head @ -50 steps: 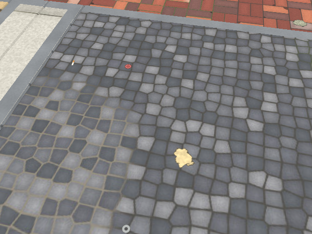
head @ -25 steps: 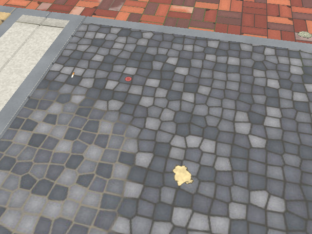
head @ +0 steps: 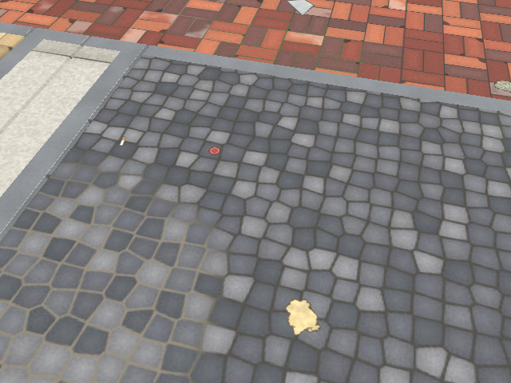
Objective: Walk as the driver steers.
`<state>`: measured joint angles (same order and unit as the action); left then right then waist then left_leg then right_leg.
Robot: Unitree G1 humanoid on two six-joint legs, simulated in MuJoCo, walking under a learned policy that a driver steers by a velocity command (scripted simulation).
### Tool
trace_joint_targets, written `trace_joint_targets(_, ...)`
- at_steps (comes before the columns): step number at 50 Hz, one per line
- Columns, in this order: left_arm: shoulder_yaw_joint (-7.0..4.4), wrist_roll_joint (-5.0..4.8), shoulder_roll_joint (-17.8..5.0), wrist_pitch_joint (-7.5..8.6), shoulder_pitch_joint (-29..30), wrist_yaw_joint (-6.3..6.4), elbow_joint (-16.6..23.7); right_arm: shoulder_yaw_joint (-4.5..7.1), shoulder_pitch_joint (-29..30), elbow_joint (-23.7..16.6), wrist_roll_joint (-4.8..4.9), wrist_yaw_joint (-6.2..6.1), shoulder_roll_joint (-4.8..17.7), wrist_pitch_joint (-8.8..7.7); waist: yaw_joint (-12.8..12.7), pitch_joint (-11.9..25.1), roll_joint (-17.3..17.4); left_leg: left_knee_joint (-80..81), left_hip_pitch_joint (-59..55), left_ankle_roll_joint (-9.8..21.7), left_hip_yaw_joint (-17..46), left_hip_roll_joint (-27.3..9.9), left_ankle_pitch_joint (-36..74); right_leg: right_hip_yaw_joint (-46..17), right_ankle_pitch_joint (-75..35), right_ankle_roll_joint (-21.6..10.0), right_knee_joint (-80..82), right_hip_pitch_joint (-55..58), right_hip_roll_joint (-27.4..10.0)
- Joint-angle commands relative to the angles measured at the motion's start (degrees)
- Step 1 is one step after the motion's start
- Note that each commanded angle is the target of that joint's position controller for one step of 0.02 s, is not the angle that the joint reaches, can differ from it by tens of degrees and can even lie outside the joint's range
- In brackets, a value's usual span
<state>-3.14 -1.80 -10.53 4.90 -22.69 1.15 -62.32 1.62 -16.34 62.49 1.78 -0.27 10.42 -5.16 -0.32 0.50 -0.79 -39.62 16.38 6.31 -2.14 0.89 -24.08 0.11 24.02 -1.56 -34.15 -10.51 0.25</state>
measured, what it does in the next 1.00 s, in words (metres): walks ahead, turning right: right foot, then left foot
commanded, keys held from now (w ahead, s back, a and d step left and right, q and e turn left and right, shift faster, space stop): w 0.16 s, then w+e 0.80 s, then w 0.04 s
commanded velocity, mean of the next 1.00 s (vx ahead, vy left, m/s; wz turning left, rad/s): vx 0.46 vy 0.00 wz -0.36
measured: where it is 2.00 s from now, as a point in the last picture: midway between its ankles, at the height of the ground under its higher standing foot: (355, 247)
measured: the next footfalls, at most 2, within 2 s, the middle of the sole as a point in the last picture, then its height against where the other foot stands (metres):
right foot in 0.52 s outside the picture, level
left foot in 1.00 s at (262, 319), level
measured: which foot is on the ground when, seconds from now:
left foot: down 0.00-0.50, up 0.52-0.98, down 1.00-1.00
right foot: down 0.00-0.04, up 0.06-0.50, down 0.52-1.00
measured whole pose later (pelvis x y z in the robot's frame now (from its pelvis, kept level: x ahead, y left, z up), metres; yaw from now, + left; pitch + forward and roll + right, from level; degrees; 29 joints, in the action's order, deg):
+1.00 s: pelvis +0.51 -0.04 +0.00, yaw -25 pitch +3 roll +0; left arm -3.9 -1.0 -15.9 3.1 -22.1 0.7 -48.1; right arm 2.0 -0.7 41.9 -0.1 0.4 14.5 -8.3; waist -5.0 0.5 0.6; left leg -25.2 26.4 0.3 3.6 0.7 -1.4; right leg -12.9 25.1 -4.2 -30.6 -6.8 7.3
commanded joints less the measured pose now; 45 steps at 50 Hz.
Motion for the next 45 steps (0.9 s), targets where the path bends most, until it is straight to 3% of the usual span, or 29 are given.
trace_joint_targets(1, -1.3, -0.19, -8.5, 0.79, 2.3, -0.48, 3.4, 0.73, -1.1, -2.4, 0.33, 0.84, 3.0, -2.15, 3.7, -6.8, -6.4, 5.8, 3.1, 1.8, 0.1, -0.7, 1.5, -20.3, -2.7, -10.7, 14.1, -3.2, -15.0)
trace_joint_targets(2, -1.09, -0.25, -8.3, 0.69, 7.8, -0.61, 5.5, 1.61, -9.0, 0.4, 0.21, 0.75, 4.7, -2.0, 7.7, -5.4, -3.3, 11.8, -9.7, 2.7, 3.1, -1.4, 3.9, -13.2, -10.1, -7.5, 8.1, -11.8, -10.4)
trace_joint_targets(3, -0.32, -0.44, -5.6, 1.39, 12.3, -0.6, 8.2, 3.68, -18.7, 3.2, 0.14, 0.58, 10.9, -1.91, 11.2, -3.9, 9.7, 21.1, -22.0, 6.8, 19.6, -9.8, 3.6, -0.3, -18.2, -2.3, -12.5, -23.6, -0.6)
trace_joint_targets(4, 0.25, 0.03, -3.4, 2.45, 11.1, -0.58, 9.2, 4.11, -22.7, 3.4, -0.57, 1.14, 13.9, -1.98, 10.6, -1.6, 19.6, 27.4, -30.9, 11.9, 40.0, -21.1, 11.6, 0.4, 1.6, -0.5, -29.1, -35.9, 3.6)
trace_joint_targets(5, -0.26, -0.21, -5.7, 2.92, 11.1, -0.93, 9.0, 2.43, -18.0, 2.1, -1.44, 1.11, 9.0, -2.24, 7.3, -3.5, 10.7, 25.6, -29.9, 11.1, 38.6, -22.4, 16.0, -4.6, 4.0, -1.8, -38.0, -41.1, 0.3)
trace_joint_targets(6, -0.24, -0.73, -5.6, 2.99, 10.1, -1.38, 8.5, 1.64, -14.1, 0.6, -1.54, 1.2, 6.7, -2.35, 5.0, -4.5, 6.2, 24.9, -28.0, 9.2, 31.6, -20.8, 20.6, -5.3, -0.7, -3.0, -40.7, -42.3, -1.8)
trace_joint_targets(8, -0.98, -0.17, -6.3, 2.74, 11.1, -1.4, 8.6, 0.6, -10.3, -0.8, -1.28, 1.63, 5.3, -1.75, 2.8, -5.2, 2.2, 26.3, -24.9, 5.6, 20.1, -16.6, 29.0, -3.0, -9.0, -3.5, -36.7, -41.5, -5.4)
trace_joint_targets(10, -1.07, -0.35, -4.6, 1.58, 11.0, -1.87, 8.5, -0.1, -11.6, -0.3, -1.85, 1.2, 3.9, -0.71, 2.1, -4.8, 4.7, 27.7, -22.0, 2.9, 12.1, -13.5, 33.3, -1.3, -12.5, -2.9, -33.4, -38.0, -6.3)
trace_joint_targets(11, -0.87, -0.33, -3.6, 0.96, 11.9, -2.1, 8.8, -0.21, -12.4, -0.1, -2.19, 0.79, 4.2, -0.44, 2.1, -5.1, 5.0, 28.6, -20.6, 2.5, 9.5, -12.7, 34.6, -0.5, -14.5, -2.3, -31.9, -37.6, -6.2)
trace_joint_targets(14, 0.22, 0.01, -2.0, 0.21, 20.7, -2.18, 12.9, -0.2, -10.8, -1.1, -2.95, -0.4, 6.5, -0.52, 2.8, -8.3, 4.4, 32.2, -13.4, 1.6, 3.7, -10.8, 35.2, 0.9, -22.3, -1.4, -18.3, -34.4, -4.9)
trace_joint_targets(16, 0.94, 0.09, -1.4, 0.22, 26.1, -2.57, 15.2, 0.07, -11.5, -1.3, -2.71, -0.98, 8.2, -0.78, 3.9, -8.8, 4.7, 34.4, -11.1, 0.7, 1.2, -10.7, 34.8, 2.9, -26.8, -1.6, -9.6, -30.0, -3.4)
trace_joint_targets(19, 1.19, -0.3, -2.8, 0.15, 30.1, -3.73, 17.5, 0.52, -13.4, -0.8, -2.01, -1.2, 9.2, -0.99, 4.1, -9.3, 4.7, 34.2, -15.8, 0.3, -1.6, -13.0, 38.6, 3.5, -27.9, -3.3, -3.2, -28.4, -2.5)
trace_joint_targets(21, 0.87, -0.23, -4.1, 0.4, 31.0, -4.57, 18.8, 0.76, -12.5, -1.3, -2.0, -1.27, 9.8, -0.8, 2.7, -7.8, 5.2, 30.0, -20.4, -0.5, -3.8, -14.1, 52.3, 4.9, -25.9, -5.4, -0.9, -25.9, -0.7)
trace_joint_targets(23, -0.18, 0.03, -6.3, 0.46, 27.6, -5.07, 18.8, 1.32, -11.2, -2.4, -2.23, -1.75, 11.5, -0.11, -0.5, -3.2, 7.7, 20.8, -24.9, -1.3, -5.3, -14.9, 72.1, 7.5, -20.8, -7.4, -1.7, -20.1, 2.5)
trace_joint_targets(24, -1.25, -0.01, -8.3, 0.3, 21.2, -5.18, 17.4, 1.63, -9.9, -3.2, -2.59, -1.99, 12.4, 0.56, -4.0, 0.6, 9.4, 11.7, -25.0, -1.6, -5.8, -15.0, 78.5, 8.0, -18.4, -8.5, -1.8, -13.3, 4.1)
trace_joint_targets(25, -2.86, 0.03, -11.3, -0.01, 11.7, -5.02, 14.9, 1.78, -7.8, -4.4, -2.62, -1.9, 13.1, 0.93, -8.8, 5.4, 9.2, -1.0, -20.3, -2.4, -6.4, -13.8, 77.6, 6.9, -20.3, -10.3, 1.9, -0.5, 5.1)
trace_joint_targets(26, -4.44, 0.54, -15.5, -0.81, 2.6, -3.97, 13.3, 1.37, -6.7, -6.4, -3.05, -1.58, 12.5, 0.28, -12.0, 10.7, 3.3, -19.4, -5.0, -3.9, -6.3, -10.8, 58.8, -6.5, -17.5, -13.5, 3.0, 17.1, -2.7)
trace_joint_targets(27, -4.38, 1.19, -18.6, -0.73, 2.2, -3.73, 13.9, -1.48, -14.7, -7.9, -3.49, 0.44, 2.4, -1.77, -3.9, 19.3, -12.1, -42.2, 20.7, -6.7, 0.0, 1.7, -4.9, -40.1, -9.0, -25.8, 7.0, 37.3, -19.2)
trace_joint_targets(28, -3.61, 1.61, -14.5, -0.67, -0.1, -3.23, 12.9, -0.2, -7.7, -9.3, -0.94, 1.45, 7.6, -4.6, -7.9, 20.3, -7.7, -48.3, 27.2, -4.1, 10.2, 1.4, -5.8, -48.2, -2.5, -24.4, 17.1, 36.4, -18.9)
trace_joint_targets(29, -2.96, 1.29, -12.2, -0.02, 4.6, -3.05, 13.6, 0.79, -1.1, -12.4, 0.89, 1.43, 11.1, -5.71, -6.7, 9.6, -6.0, -45.7, 31.5, -2.7, 9.7, -1.8, -0.3, -39.2, -5.0, -20.8, 19.4, 27.6, -16.8)
trace_joint_targets(30, -2.18, 1.09, -10.2, 0.53, 10.5, -3.39, 15.3, 1.11, 0.9, -13.1, 0.46, 0.76, 11.7, -5.92, -3.1, 4.8, 1.5, -40.6, 28.0, -2.5, 9.0, -4.4, 4.7, -31.9, -11.4, -18.6, 20.9, 16.4, -14.3)
trace_joint_targets(31, -1.57, 1.36, -8.7, 0.84, 14.2, -3.71, 16.6, 1.8, 0.4, -12.8, -0.47, 0.04, 11.7, -5.26, -0.2, 2.2, 4.4, -36.8, 23.7, -3.3, 8.4, -5.9, 6.5, -26.9, -17.2, -17.3, 21.9, 7.4, -12.1)
trace_joint_targets(32, -1.33, 1.76, -8.6, 0.93, 15.8, -3.64, 17.4, 2.11, -1.6, -13.3, -1.05, -0.23, 11.2, -4.15, 2.2, 1.6, 3.6, -34.1, 19.3, -4.1, 8.8, -7.4, 7.0, -23.4, -19.2, -16.8, 22.8, 1.3, -10.1)
trace_joint_targets(34, -1.29, 1.22, -9.3, 0.81, 15.6, -3.18, 17.6, 2.36, -2.0, -14.6, -1.91, -0.74, 9.7, -2.44, 3.8, 0.0, 1.4, -27.6, 16.4, -6.0, 7.3, -8.4, 7.2, -19.1, -21.3, -16.4, 23.9, -6.2, -8.1)
trace_joint_targets(37, -2.04, 1.47, -12.3, 0.85, 11.4, -1.68, 17.5, 2.33, 5.9, -18.4, -3.28, -1.6, 9.1, -1.52, 1.8, -1.8, -1.0, -15.0, 16.3, -8.8, 4.9, -7.1, 17.0, -15.1, -23.6, -15.6, 24.4, -12.1, -5.3)
trace_joint_targets(41, -2.39, 0.49, -12.9, 0.11, 5.4, -0.85, 16.9, 1.59, 15.6, -21.6, -2.44, -1.28, 7.4, -1.81, -2.7, -1.1, -2.9, 3.7, 13.8, -8.9, 4.8, -3.3, 29.2, -14.9, -19.4, -12.0, 21.4, -9.0, -3.4)
trace_joint_targets(45, -2.3, 0.07, -12.3, -0.72, 2.2, -0.54, 16.5, 1.93, 20.1, -24.2, -1.48, 0.06, 9.5, -2.72, -4.2, 0.1, -3.8, 11.0, 13.5, -8.3, 6.7, -1.6, 26.6, -21.5, -16.2, -11.3, 15.6, -0.6, -6.1)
